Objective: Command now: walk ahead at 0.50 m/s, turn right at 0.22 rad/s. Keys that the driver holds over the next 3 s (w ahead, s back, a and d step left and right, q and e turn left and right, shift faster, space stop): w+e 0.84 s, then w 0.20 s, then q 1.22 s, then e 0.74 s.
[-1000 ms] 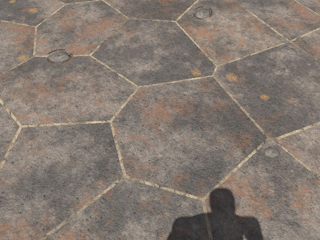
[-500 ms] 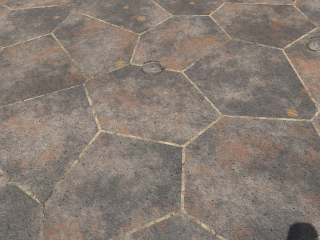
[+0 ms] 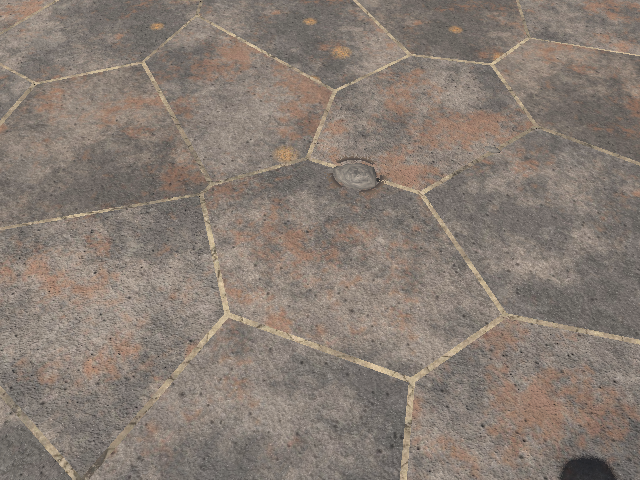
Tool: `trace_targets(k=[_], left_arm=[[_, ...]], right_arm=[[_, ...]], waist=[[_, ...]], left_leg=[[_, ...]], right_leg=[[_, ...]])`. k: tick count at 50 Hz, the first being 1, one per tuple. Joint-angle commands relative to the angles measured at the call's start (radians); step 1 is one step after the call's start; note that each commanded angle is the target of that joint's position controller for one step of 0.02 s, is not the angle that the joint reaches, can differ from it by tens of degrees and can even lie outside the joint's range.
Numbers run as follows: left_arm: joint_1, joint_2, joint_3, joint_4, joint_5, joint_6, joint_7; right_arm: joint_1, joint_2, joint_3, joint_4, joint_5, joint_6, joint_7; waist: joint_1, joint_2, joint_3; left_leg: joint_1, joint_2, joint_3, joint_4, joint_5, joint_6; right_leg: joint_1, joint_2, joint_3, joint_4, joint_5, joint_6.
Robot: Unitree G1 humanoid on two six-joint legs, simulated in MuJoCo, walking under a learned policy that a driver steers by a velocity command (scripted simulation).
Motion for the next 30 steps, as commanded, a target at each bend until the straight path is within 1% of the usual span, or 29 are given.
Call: trace_targets(k=[1,4,6,9,11,12,13,14,15,16,17,18,19,20,21,22,23,24,26,28,30], left_arm=[[0.045,0.051,0.019,-0.038,0.004,0.006,0.005],[-0.022,0.037,0.015,-0.057,0.007,-0.006,-0.009],[-0.091,0.016,0.005,-0.081,0.01,-0.01,-0.023],[-0.175,0.004,-0.005,-0.131,0.01,-0.012,-0.045],[-0.213,0.007,-0.005,-0.169,0.011,-0.013,-0.062],[-0.214,0.011,-0.003,-0.184,0.01,-0.012,-0.069],[-0.197,0.022,0.003,-0.193,0.009,-0.009,-0.074],[-0.162,0.041,0.013,-0.196,0.009,-0.004,-0.075],[-0.077,0.072,0.029,-0.186,0.009,0.001,-0.073],[0.073,0.122,0.057,-0.157,0.008,0.003,-0.064],[0.221,0.208,0.089,-0.132,0.009,0.012,-0.042],[0.194,0.295,0.1,-0.141,0.008,0.003,-0.039],[0.235,0.203,0.077,-0.157,0.014,-0.005,-0.039],[0.19,0.159,0.064,-0.157,0.021,-0.01,-0.038],[0.117,0.136,0.057,-0.171,0.013,-0.011,-0.038],[0.052,0.108,0.048,-0.188,0.013,-0.009,-0.038],[0.019,0.09,0.04,-0.206,0.026,-0.008,-0.034],[0.003,0.092,0.04,-0.211,0.026,-0.009,-0.032],[0.008,0.11,0.044,-0.202,0.021,-0.014,-0.022],[0.03,0.133,0.05,-0.189,0.017,-0.011,-0.008],[0.057,0.137,0.051,-0.175,0.011,-0.003,0.001]], right_arm=[[-0.026,-0.117,-0.034,-0.035,-0.009,-0.03,-0.015],[-0.024,-0.126,-0.033,-0.017,-0.005,-0.028,-0.028],[-0.003,-0.141,-0.035,0.0,0.0,-0.024,-0.035],[0.048,-0.161,-0.042,0.035,0.009,-0.006,-0.043],[0.06,-0.175,-0.046,0.047,0.015,0.013,-0.049],[0.05,-0.185,-0.048,0.046,0.017,0.023,-0.053],[0.033,-0.2,-0.051,0.041,0.018,0.03,-0.058],[0.022,-0.218,-0.055,0.036,0.02,0.037,-0.064],[0.012,-0.231,-0.058,0.033,0.02,0.044,-0.07],[-0.008,-0.232,-0.055,0.028,0.025,0.047,-0.075],[0.007,-0.197,-0.038,0.01,0.015,0.036,-0.077],[0.131,-0.041,0.011,-0.034,-0.014,0.005,-0.051],[0.025,-0.136,-0.002,-0.039,0.016,-0.036,-0.031],[-0.068,-0.174,-0.013,-0.074,0.051,-0.054,-0.023],[-0.091,-0.16,-0.006,-0.082,0.039,-0.061,-0.028],[-0.097,-0.163,-0.012,-0.075,0.015,-0.058,-0.035],[-0.073,-0.168,-0.019,-0.075,0.007,-0.046,-0.036],[-0.056,-0.164,-0.021,-0.074,0.001,-0.033,-0.037],[-0.049,-0.139,-0.015,-0.072,-0.008,-0.012,-0.043],[-0.115,-0.118,-0.007,-0.092,-0.011,-0.003,-0.049],[-0.196,-0.098,0.002,-0.108,-0.008,-0.004,-0.048]], waist=[[0.015,0.089,0.0],[-0.01,0.087,0.014],[-0.042,0.08,0.036],[-0.079,0.068,0.067],[-0.082,0.07,0.071],[-0.07,0.078,0.062],[-0.049,0.096,0.036],[-0.024,0.123,-0.006],[0.026,0.142,-0.062],[0.114,0.126,-0.141],[0.176,0.016,-0.237],[0.037,-0.234,-0.333],[0.126,-0.115,-0.43],[0.126,-0.061,-0.275],[0.076,0.044,-0.178],[0.037,0.075,-0.118],[0.002,0.05,-0.104],[-0.016,0.037,-0.093],[-0.027,0.024,-0.074],[-0.011,0.008,-0.047],[0.022,-0.021,-0.042]], left_leg=[[-0.009,0.276,-0.104,-0.188,0.374,0.122],[0.039,0.261,-0.032,-0.198,0.356,0.085],[0.085,0.28,-0.01,-0.209,0.349,0.073],[0.218,0.33,0.008,-0.176,0.397,0.074],[0.295,0.359,0.018,-0.128,0.468,0.07],[0.312,0.365,0.031,-0.092,0.554,0.061],[0.316,0.363,0.05,-0.039,0.708,0.048],[0.318,0.359,0.066,0.036,0.881,0.035],[0.302,0.349,0.08,0.164,1.01,0.022],[0.218,0.314,0.103,0.369,0.991,-0.006],[-0.013,0.259,0.106,0.678,0.67,-0.047],[-0.472,0.032,-0.011,1.031,-0.362,-0.108],[-0.583,0.042,-0.215,1.115,-0.388,-0.085],[-0.647,0.091,-0.215,1.075,-0.291,-0.062],[-0.619,0.137,-0.202,0.979,-0.209,-0.057],[-0.562,0.165,-0.188,0.896,-0.173,-0.068],[-0.496,0.185,-0.193,0.861,-0.144,-0.079],[-0.466,0.189,-0.186,0.823,-0.129,-0.095],[-0.448,0.188,-0.161,0.744,-0.093,-0.133],[-0.452,0.172,-0.142,0.615,0.005,-0.162],[-0.418,0.143,-0.135,0.448,0.142,-0.169]], right_leg=[[-0.041,-0.002,0.051,-0.074,0.149,0.016],[-0.042,0.023,0.029,-0.271,0.319,0.005],[-0.051,0.031,-0.011,-0.373,0.367,-0.006],[-0.123,0.038,-0.044,-0.459,0.317,-0.029],[-0.154,0.049,-0.078,-0.487,0.227,-0.049],[-0.133,0.063,-0.101,-0.501,0.175,-0.064],[-0.072,0.092,-0.135,-0.508,0.124,-0.083],[0.01,0.131,-0.172,-0.501,0.072,-0.104],[0.134,0.173,-0.196,-0.501,0.033,-0.129],[0.36,0.211,-0.192,-0.57,0.088,-0.167],[0.663,0.096,0.015,-0.615,0.122,-0.229],[1.01,-0.158,0.592,-0.691,0.005,-0.427],[1.071,-0.187,0.745,-0.812,-0.07,-0.434],[0.967,-0.159,0.59,-0.833,-0.015,-0.375],[0.807,-0.115,0.467,-0.836,0.083,-0.34],[0.675,-0.076,0.378,-0.85,0.195,-0.318],[0.591,-0.051,0.332,-0.875,0.261,-0.315],[0.539,-0.034,0.312,-0.896,0.293,-0.316],[0.459,-0.01,0.246,-0.912,0.376,-0.316],[0.408,0.024,0.192,-0.916,0.389,-0.297],[0.391,0.065,0.158,-0.898,0.332,-0.258]])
